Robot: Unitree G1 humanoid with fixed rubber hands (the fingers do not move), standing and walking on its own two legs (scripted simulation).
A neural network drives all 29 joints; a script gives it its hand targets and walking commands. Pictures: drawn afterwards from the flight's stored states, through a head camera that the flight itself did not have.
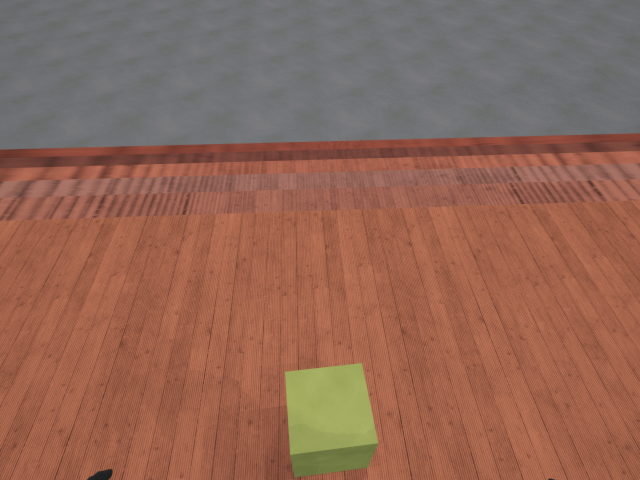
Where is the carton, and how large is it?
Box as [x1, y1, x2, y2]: [285, 363, 377, 477]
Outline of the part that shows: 361,363 285,372 290,456 294,477 367,467 376,447 377,439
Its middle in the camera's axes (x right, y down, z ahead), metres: +0.03 +0.51 +1.07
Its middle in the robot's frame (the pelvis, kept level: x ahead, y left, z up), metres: +0.40 -0.01 -0.66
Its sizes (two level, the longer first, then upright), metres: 0.210 0.200 0.250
